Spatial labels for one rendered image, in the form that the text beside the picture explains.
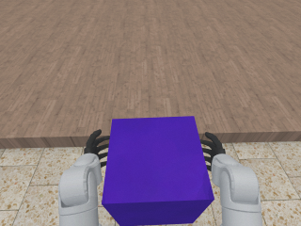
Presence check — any left robot hand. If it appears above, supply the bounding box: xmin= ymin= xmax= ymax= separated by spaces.
xmin=84 ymin=129 xmax=110 ymax=168

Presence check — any left robot forearm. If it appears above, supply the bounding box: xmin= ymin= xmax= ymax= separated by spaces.
xmin=58 ymin=153 xmax=103 ymax=226

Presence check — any right robot forearm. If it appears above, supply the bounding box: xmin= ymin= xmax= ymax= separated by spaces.
xmin=211 ymin=153 xmax=263 ymax=226

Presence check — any right robot hand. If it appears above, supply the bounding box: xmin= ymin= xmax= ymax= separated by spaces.
xmin=200 ymin=132 xmax=226 ymax=171

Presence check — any carton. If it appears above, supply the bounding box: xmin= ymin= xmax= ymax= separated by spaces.
xmin=102 ymin=116 xmax=214 ymax=226

